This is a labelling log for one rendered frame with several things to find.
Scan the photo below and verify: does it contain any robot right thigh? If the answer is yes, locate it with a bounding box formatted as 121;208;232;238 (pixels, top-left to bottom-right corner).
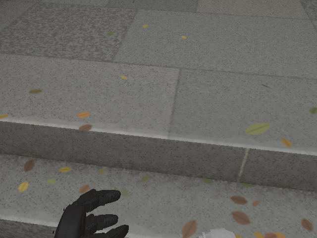
198;228;235;238

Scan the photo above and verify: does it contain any left robot hand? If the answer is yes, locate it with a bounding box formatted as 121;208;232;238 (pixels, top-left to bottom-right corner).
53;188;129;238

